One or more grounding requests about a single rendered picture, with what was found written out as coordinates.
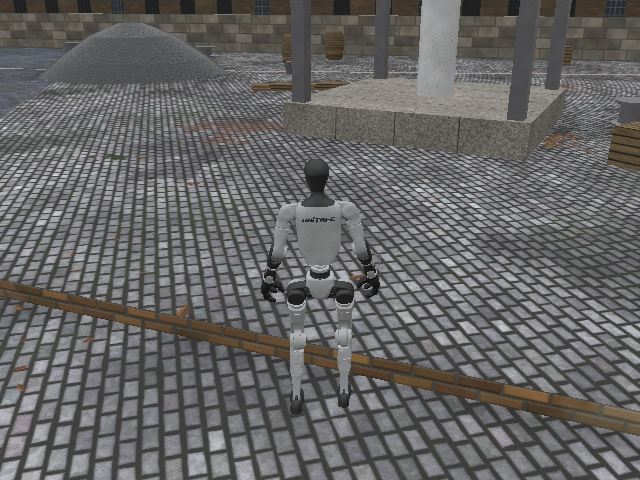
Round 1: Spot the right robot foot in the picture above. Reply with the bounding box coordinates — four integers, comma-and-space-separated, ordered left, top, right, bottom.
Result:
337, 383, 352, 408

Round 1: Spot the robot left upper arm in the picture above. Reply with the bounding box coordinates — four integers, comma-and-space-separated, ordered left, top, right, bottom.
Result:
271, 203, 297, 259

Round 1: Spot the robot right upper arm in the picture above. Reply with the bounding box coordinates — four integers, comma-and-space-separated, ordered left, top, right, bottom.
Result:
339, 201, 368, 255

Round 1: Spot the robot left forearm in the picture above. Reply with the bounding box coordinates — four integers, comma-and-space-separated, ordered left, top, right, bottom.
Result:
263, 243, 282, 284

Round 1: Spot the robot left hand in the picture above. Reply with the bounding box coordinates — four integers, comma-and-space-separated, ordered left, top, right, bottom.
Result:
261, 280, 284, 303

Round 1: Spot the robot right hand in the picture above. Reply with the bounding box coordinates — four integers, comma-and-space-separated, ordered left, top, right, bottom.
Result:
357, 275, 380, 298

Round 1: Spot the robot left shin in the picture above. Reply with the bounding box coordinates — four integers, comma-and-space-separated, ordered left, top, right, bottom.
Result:
290, 333, 304, 400

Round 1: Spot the robot right forearm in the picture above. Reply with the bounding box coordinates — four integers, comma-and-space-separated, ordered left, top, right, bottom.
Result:
357, 239, 377, 279

